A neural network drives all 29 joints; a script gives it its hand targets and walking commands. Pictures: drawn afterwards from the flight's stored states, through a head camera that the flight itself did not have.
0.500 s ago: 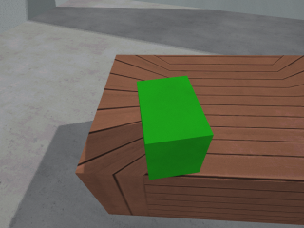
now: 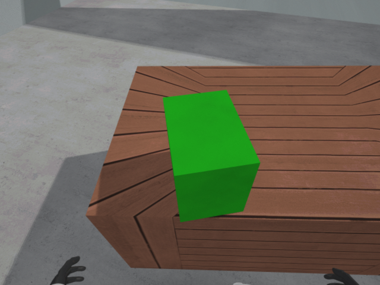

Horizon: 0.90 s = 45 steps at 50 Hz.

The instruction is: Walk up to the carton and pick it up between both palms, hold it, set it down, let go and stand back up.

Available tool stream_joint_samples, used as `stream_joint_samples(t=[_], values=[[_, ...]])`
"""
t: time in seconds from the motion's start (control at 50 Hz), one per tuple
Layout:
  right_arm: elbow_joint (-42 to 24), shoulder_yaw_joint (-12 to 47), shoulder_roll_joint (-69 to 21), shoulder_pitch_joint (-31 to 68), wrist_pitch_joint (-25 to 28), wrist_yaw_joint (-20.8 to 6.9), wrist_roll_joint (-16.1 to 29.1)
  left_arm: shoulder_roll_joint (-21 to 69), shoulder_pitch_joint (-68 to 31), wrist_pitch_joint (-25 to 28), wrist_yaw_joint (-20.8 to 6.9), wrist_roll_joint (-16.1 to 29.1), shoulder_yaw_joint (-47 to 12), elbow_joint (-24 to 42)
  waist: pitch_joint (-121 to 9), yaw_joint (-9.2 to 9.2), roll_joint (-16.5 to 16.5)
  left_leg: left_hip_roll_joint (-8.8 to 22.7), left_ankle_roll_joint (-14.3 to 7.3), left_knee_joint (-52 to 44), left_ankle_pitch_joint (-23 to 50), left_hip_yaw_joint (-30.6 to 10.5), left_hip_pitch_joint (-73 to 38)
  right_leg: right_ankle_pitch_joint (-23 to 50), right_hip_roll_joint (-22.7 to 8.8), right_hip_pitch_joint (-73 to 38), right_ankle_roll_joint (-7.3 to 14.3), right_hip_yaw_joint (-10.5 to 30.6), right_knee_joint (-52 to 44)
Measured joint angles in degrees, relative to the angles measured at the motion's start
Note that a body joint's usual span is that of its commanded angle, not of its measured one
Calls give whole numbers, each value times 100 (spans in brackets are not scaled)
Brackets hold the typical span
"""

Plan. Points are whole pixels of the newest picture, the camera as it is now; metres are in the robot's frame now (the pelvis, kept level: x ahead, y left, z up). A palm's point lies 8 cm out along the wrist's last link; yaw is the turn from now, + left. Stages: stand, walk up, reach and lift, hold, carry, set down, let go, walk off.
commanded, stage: reach and lift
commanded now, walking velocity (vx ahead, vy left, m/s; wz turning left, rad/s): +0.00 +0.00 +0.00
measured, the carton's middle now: (203, 155) +0.46 -0.01 -0.03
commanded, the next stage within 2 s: none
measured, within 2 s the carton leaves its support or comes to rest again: neither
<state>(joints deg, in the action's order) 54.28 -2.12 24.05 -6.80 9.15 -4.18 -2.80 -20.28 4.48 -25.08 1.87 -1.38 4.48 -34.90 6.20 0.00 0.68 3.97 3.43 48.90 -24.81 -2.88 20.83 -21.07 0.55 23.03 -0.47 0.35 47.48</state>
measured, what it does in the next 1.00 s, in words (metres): stands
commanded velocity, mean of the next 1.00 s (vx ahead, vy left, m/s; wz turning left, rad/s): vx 0.00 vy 0.00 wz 0.00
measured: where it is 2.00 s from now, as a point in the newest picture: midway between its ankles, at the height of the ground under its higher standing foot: outside the picture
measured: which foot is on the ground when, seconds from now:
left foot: down 0.00-1.00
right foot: down 0.00-1.00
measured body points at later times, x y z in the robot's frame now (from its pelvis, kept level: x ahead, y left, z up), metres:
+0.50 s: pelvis -0.01 -0.03 +0.02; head +0.03 -0.03 +0.47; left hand +0.18 +0.25 -0.06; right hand +0.17 -0.31 -0.06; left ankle +0.02 +0.16 -0.70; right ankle +0.05 -0.13 -0.70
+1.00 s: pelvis -0.03 -0.03 +0.02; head -0.02 -0.04 +0.47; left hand +0.18 +0.21 -0.03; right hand +0.18 -0.28 -0.03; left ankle +0.02 +0.16 -0.70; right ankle +0.05 -0.13 -0.70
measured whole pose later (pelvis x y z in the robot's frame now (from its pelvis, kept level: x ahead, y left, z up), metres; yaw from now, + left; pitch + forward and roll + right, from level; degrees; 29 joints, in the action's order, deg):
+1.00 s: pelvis -0.03 -0.03 +0.02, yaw +1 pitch -2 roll +3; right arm 38.3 -2.1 16.8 -6.3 15.1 -6.7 -0.7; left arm -10.3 7.2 -1.3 9.2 2.7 2.7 -28.2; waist 2.7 0.0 -2.0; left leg 2.0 3.5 32.8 -14.4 -2.9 17.5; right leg -14.3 -1.4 23.0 2.0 0.1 39.3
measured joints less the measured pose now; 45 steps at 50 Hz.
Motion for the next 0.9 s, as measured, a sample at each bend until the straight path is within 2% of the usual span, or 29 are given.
stream_joint_samples(t=[0.1, 0.2, 0.52, 0.6, 0.74, 0.9], values=[[-230, 0, -8, 48, 11, -5, 0, 277, -209, -47, -60, -79, 3, 550, 1, 0, 0, 7, 48, -45, 0, 0, -18, -23, 3, 1, 20, -3, -4], [-377, 1, -76, 48, 127, -16, 0, 306, -207, 17, 23, -95, 5, 572, 1, 0, -15, 7, 79, -199, 56, 0, -52, -12, 1, 2, 48, -9, -74], [-759, 0, -323, 48, 841, -21, 0, 556, 143, 1448, 168, -63, 3, 573, -34, 0, -216, -100, 96, -1423, 911, 0, -264, 542, -107, 2, 154, -29, -776], [-949, 1, -416, 48, 853, -21, 0, 657, 264, 1675, 266, 34, 5, 571, -66, 0, -266, -111, 67, -1560, 1036, 0, -309, 625, -115, 1, 190, -29, -817], [-1327, 1, -637, 48, 711, -21, 4, 832, 268, 1811, 386, 176, 4, 578, -175, 0, -270, -148, -137, -1594, 1045, 1, -329, 672, -135, 0, 249, -29, -817], [-1577, 1, -690, 48, 592, -117, 102, 963, 268, 2073, 576, 307, -37, 671, -265, 0, -271, -188, -82, -1603, 1045, 1, -333, 673, -183, 0, 253, -29, -817]])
